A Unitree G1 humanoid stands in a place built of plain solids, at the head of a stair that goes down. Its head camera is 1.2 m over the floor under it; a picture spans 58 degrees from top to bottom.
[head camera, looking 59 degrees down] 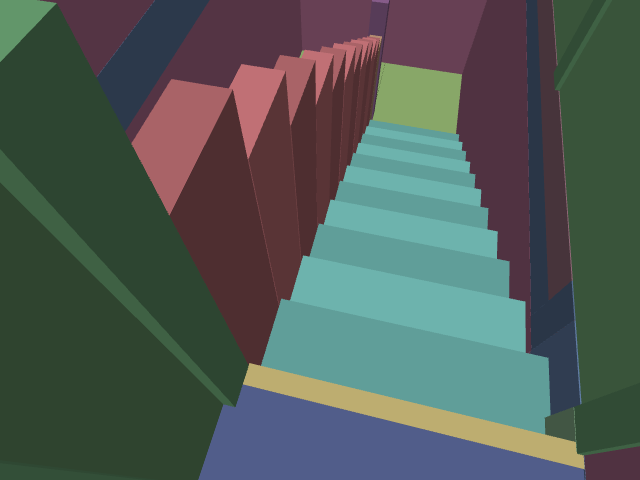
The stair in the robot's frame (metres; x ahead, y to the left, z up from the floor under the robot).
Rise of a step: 0.17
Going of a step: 0.27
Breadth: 0.88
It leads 13 degrees to the right of straight ahead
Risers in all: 12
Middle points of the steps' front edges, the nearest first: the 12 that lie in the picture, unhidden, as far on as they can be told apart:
0.22 -0.23 0.00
0.49 -0.30 -0.17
0.75 -0.36 -0.34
1.02 -0.42 -0.51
1.28 -0.48 -0.68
1.55 -0.55 -0.85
1.81 -0.61 -1.02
2.08 -0.67 -1.19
2.35 -0.74 -1.36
2.61 -0.80 -1.53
2.88 -0.86 -1.70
3.14 -0.92 -1.87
